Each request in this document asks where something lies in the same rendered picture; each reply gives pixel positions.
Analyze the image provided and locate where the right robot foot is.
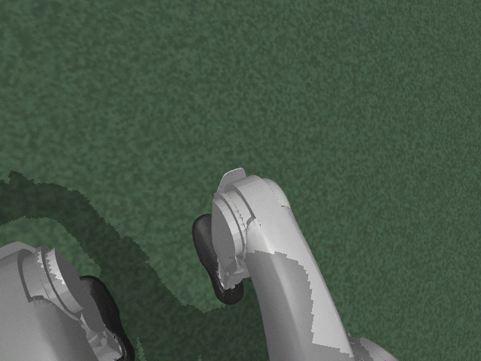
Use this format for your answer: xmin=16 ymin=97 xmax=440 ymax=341
xmin=192 ymin=214 xmax=244 ymax=305

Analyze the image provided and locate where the left robot foot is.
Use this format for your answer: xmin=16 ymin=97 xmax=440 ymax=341
xmin=80 ymin=275 xmax=135 ymax=361

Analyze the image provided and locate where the right robot hand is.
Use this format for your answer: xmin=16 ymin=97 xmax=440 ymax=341
xmin=346 ymin=332 xmax=399 ymax=361

